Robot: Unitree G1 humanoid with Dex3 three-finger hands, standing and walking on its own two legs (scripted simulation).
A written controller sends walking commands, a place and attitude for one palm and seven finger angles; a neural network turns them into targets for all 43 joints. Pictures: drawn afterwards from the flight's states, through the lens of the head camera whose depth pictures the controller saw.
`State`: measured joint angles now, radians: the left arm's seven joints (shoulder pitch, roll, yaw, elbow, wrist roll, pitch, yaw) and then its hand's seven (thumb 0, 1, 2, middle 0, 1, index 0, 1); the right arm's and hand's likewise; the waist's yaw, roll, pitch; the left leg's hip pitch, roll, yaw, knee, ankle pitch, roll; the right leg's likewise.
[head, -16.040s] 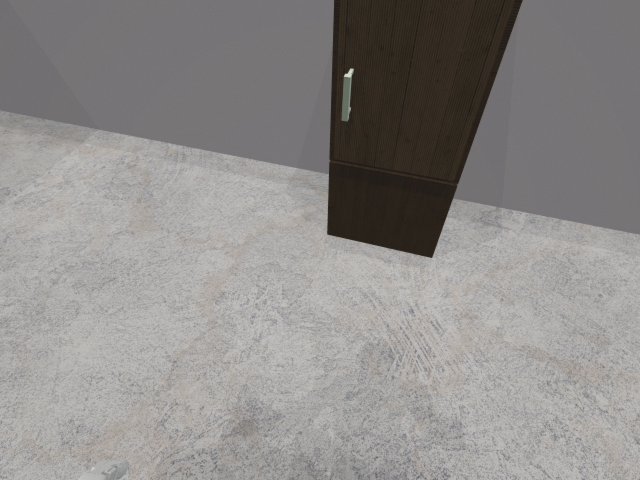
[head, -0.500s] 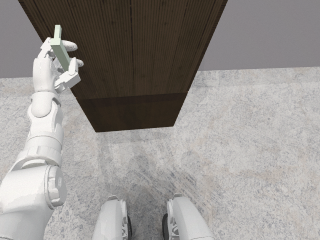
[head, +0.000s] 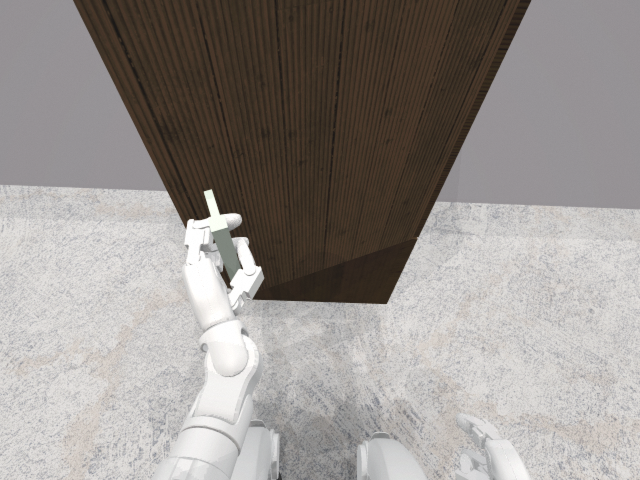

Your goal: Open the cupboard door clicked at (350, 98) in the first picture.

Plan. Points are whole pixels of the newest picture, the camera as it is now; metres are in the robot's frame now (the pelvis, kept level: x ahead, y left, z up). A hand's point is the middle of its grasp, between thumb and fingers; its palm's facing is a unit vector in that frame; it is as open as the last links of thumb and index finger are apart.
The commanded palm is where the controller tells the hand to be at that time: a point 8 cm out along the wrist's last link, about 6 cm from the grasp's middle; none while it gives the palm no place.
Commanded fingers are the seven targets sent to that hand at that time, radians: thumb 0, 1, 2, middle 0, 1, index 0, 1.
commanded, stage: pull the door open along its arc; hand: left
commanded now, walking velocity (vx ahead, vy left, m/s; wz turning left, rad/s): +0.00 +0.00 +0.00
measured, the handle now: (224, 239) +0.41 +0.14 +0.02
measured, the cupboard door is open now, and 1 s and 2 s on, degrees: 23 40 41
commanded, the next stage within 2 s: open thumb and fingers to let go in 0.36 s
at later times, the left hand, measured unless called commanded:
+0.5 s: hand (304, 339) +0.28 +0.03 +0.02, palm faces +0.32 -0.95 -0.04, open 5.8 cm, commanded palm +0.23 +0.08 +0.02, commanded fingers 0.00 0.69 0.81 -0.38 -1.33 -0.38 -1.33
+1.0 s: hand (294, 336) +0.28 +0.04 +0.02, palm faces +0.37 -0.93 -0.03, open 12.8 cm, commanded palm +0.23 +0.07 +0.02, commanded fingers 0.00 -0.50 0.30 -0.25 -0.90 -0.25 -0.90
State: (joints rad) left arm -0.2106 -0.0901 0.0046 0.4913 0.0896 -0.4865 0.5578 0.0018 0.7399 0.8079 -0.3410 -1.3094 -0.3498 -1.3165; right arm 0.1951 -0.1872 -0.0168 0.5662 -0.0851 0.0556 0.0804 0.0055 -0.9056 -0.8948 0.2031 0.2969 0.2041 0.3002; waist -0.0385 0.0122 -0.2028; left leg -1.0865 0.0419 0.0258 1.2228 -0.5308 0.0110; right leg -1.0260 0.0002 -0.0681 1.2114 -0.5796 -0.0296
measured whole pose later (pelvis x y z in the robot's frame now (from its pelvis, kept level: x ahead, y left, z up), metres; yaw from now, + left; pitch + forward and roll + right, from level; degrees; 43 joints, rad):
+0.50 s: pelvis +0.00 -0.04 +0.00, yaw +3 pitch +19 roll +1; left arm 0.13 -0.09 -0.26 0.26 0.14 -0.42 0.57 0.00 0.71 0.78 -0.33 -1.30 -0.37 -1.35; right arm 0.16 -0.16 0.02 0.58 -0.08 -0.08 0.03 0.01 -0.90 -0.89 0.20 0.30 0.21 0.30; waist -0.02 0.02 -0.20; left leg -1.02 0.03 -0.03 1.20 -0.51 -0.04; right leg -0.95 -0.01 -0.12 1.22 -0.60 -0.09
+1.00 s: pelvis -0.01 -0.04 -0.01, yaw +3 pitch +21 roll +1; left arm 0.10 -0.10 -0.22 0.26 0.12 -0.44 0.56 0.00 -0.31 0.38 -0.31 -1.19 -0.31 -1.20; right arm 0.19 -0.19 -0.01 0.60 -0.08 -0.08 0.02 0.01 -0.90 -0.90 0.20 0.30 0.20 0.30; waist -0.01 0.03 -0.20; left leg -1.07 0.02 -0.03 1.23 -0.51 -0.05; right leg -1.01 -0.01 -0.12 1.26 -0.61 -0.09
